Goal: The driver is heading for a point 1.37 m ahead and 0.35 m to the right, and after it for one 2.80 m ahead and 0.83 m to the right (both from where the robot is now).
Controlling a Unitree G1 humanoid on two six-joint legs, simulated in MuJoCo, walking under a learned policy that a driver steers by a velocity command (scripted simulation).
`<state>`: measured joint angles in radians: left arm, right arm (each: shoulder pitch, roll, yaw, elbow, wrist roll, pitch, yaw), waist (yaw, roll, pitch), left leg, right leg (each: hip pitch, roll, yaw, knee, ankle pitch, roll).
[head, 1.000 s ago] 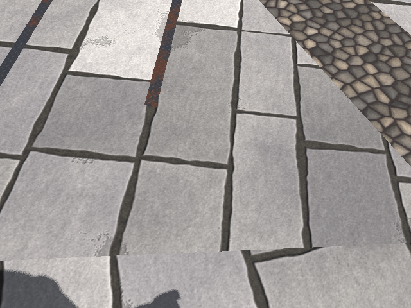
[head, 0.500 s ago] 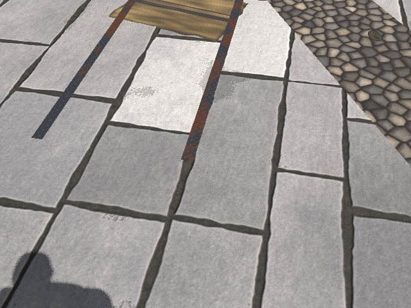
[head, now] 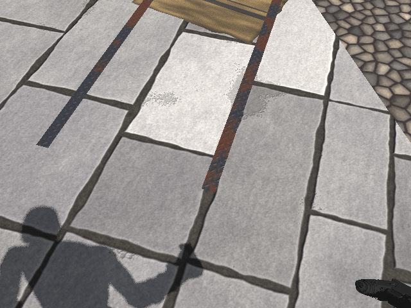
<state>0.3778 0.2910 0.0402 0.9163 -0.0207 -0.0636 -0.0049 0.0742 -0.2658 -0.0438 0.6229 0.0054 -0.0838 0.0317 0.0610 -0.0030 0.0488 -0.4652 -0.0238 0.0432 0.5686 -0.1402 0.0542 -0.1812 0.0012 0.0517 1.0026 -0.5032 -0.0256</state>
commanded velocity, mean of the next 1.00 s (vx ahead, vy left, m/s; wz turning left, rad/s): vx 0.46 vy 0.00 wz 0.00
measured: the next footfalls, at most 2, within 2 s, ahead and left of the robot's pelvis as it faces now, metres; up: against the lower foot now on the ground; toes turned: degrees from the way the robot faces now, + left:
right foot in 0.46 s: +0.43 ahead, -0.15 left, +0.00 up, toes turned -2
left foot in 0.96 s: +0.72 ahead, +0.08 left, +0.00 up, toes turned +1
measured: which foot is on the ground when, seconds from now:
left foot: down 0.00-0.48, up 0.50-0.94, down 0.96-1.00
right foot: up 0.00-0.44, down 0.46-0.98, up 1.00-1.00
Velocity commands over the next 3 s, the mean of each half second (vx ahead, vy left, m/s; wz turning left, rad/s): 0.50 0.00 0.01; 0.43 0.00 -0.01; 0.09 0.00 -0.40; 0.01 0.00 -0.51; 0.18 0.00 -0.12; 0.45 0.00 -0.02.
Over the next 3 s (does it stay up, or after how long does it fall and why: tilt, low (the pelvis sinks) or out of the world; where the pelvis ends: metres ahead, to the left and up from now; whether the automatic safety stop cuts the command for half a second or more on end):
stays up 0.91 -0.16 0.02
